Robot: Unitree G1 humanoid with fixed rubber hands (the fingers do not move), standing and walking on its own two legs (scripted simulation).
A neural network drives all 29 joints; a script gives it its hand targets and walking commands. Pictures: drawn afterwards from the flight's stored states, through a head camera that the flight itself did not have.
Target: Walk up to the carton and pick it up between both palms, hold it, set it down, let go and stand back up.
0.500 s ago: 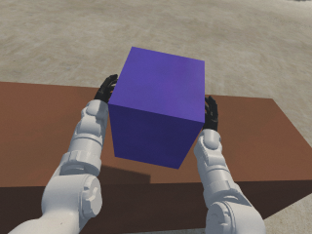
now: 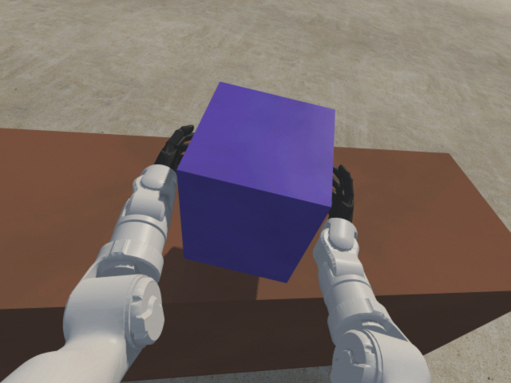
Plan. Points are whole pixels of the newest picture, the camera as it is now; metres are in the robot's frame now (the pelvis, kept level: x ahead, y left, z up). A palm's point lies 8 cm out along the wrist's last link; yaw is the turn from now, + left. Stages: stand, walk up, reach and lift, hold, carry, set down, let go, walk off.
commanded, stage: set down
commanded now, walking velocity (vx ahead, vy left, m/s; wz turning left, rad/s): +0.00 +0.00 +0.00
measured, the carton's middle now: (255, 188) +0.44 -0.02 +0.07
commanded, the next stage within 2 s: none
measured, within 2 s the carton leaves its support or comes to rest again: rests again in 1.66 s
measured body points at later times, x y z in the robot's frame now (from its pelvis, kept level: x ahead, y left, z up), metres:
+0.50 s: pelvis +0.01 +0.00 +0.00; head +0.06 +0.05 +0.44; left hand +0.48 +0.13 +0.08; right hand +0.39 -0.15 +0.06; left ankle +0.00 +0.09 -0.75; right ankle -0.02 -0.12 -0.75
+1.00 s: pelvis +0.01 +0.00 +0.00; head +0.09 +0.05 +0.43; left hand +0.49 +0.12 +0.05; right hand +0.39 -0.15 +0.03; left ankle +0.00 +0.09 -0.75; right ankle -0.02 -0.12 -0.75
